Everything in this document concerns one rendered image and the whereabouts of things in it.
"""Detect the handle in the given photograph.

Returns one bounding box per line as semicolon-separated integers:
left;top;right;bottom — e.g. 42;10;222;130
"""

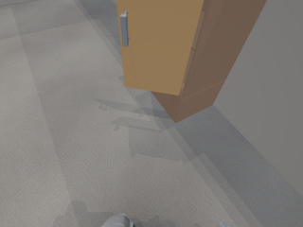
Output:
119;10;130;47

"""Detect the left robot thigh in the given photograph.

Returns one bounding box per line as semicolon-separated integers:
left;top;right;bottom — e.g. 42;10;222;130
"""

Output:
101;215;134;227

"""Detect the cupboard door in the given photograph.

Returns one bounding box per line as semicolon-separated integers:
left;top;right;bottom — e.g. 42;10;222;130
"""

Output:
116;0;204;96

